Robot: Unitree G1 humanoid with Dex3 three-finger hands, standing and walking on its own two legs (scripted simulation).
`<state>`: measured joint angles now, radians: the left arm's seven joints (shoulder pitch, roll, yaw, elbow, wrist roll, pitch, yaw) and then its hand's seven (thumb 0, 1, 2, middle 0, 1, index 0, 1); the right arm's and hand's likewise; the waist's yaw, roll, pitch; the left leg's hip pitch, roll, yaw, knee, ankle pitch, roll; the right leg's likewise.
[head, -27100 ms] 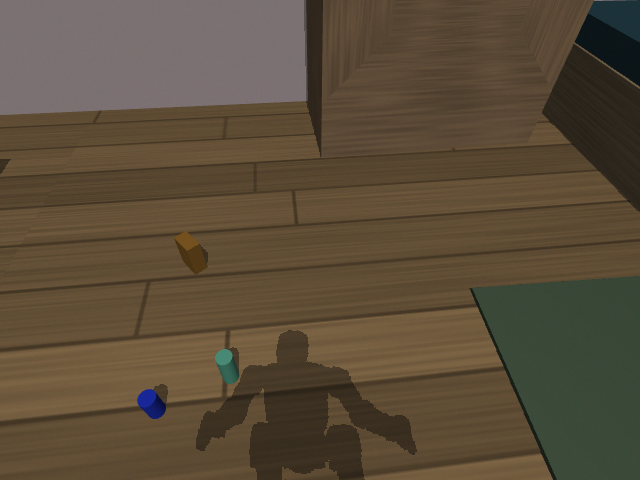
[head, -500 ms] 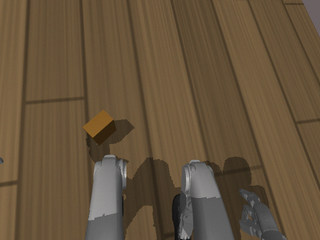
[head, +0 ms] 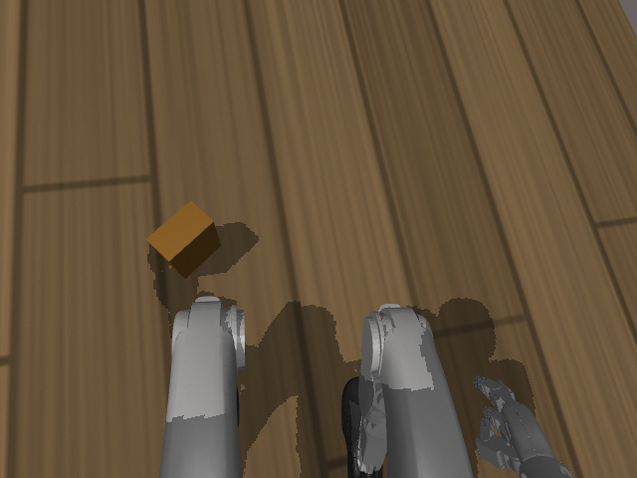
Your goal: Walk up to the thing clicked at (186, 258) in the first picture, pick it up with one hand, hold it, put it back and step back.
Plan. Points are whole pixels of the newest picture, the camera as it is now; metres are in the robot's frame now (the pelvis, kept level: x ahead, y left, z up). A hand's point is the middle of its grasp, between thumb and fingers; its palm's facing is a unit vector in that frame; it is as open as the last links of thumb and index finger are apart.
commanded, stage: go down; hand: left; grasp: from the side
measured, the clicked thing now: (187, 242) +0.46 +0.24 -0.32
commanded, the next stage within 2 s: approach in 0.40 s
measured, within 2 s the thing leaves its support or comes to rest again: neither
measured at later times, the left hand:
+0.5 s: hand out of the picture +0.36 +0.43 -0.02, palm faces +0.26 -0.96 -0.12, open 17.1 cm
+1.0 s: hand (84, 255) +0.38 +0.35 -0.19, palm faces +0.18 -0.98 +0.05, open 17.5 cm
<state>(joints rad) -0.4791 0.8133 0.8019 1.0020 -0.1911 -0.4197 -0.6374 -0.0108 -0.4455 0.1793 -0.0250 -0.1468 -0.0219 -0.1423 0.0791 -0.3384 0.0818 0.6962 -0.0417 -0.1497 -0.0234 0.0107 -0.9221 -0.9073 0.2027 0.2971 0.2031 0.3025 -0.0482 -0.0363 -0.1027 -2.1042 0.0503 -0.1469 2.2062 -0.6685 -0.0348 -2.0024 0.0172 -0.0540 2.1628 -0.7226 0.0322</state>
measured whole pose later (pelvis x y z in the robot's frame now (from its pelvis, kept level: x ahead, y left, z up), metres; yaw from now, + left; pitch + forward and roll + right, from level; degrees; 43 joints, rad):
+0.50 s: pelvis +0.00 +0.00 -0.02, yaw -1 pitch +31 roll -7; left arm -0.51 0.83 0.82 1.01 -0.21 -0.43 -0.66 -0.01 -0.48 0.15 -0.03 -0.13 -0.03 -0.12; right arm 0.07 -0.35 0.10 0.69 -0.05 -0.15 -0.02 0.01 -0.93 -0.91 0.20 0.30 0.20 0.30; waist -0.06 -0.04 -0.09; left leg -2.15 0.04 -0.16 2.26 -0.67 -0.03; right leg -2.04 0.02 -0.06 2.21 -0.73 0.04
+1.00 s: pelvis +0.00 +0.00 -0.09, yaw -5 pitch +24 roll -9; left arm -0.56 0.79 0.78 1.25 -0.25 -0.72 -0.66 -0.01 -0.57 0.06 -0.07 -0.10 -0.05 -0.10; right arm -0.05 -0.36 0.23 0.65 -0.16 -0.14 0.03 0.01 -0.93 -0.90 0.20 0.30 0.20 0.30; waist -0.14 -0.16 0.09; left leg -2.25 0.04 -0.26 2.51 -0.70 -0.06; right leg -2.13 0.06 -0.11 2.42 -0.72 0.04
